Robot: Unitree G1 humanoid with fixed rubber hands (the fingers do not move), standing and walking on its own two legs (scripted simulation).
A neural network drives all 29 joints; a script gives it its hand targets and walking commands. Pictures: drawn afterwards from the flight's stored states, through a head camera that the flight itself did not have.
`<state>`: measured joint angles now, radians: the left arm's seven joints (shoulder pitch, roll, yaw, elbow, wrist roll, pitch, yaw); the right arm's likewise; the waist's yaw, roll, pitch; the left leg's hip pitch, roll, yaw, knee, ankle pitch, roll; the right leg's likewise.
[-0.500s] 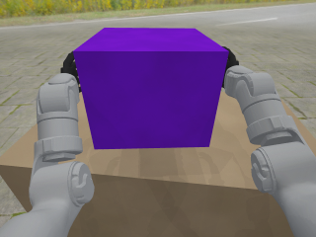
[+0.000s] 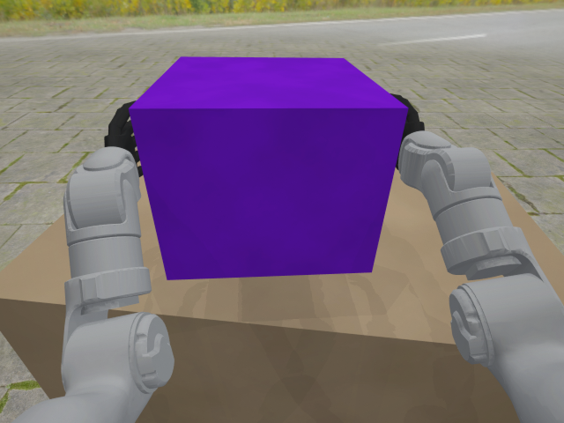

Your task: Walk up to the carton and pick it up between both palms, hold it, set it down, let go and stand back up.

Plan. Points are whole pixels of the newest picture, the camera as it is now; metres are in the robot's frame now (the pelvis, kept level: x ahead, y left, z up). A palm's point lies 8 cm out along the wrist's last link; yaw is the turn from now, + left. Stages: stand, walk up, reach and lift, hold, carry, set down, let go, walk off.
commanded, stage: hold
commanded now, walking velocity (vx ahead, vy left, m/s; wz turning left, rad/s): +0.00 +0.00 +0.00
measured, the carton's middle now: (267, 154) +0.44 +0.01 +0.24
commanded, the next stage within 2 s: none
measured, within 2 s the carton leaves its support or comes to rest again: neither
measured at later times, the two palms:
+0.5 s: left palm (125, 153) +0.35 +0.18 +0.30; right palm (422, 147) +0.35 -0.19 +0.30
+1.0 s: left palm (123, 146) +0.35 +0.19 +0.30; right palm (419, 139) +0.35 -0.18 +0.30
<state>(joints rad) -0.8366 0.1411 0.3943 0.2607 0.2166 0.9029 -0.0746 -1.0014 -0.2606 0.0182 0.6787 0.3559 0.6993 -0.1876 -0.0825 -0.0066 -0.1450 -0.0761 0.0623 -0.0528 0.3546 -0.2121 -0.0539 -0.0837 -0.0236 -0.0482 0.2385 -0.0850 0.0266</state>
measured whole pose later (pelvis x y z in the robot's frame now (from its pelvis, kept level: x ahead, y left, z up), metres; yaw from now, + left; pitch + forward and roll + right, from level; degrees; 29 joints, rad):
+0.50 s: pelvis -0.02 -0.01 +0.00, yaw +0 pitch -5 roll -1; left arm -0.90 0.14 0.43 0.36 0.24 0.87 -0.09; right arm -1.04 -0.25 -0.02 0.72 0.30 0.71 -0.18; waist -0.07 0.01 -0.15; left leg -0.08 0.06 -0.05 0.34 -0.19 -0.06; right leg -0.11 -0.02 -0.04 0.26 -0.07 0.02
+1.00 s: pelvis -0.01 -0.01 +0.00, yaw +0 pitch -4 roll -1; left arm -0.95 0.20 0.40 0.47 0.21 0.85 -0.09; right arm -1.10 -0.25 0.01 0.82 0.31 0.70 -0.18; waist -0.07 0.01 -0.18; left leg -0.10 0.07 -0.06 0.34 -0.19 -0.06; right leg -0.12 -0.02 -0.05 0.25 -0.07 0.01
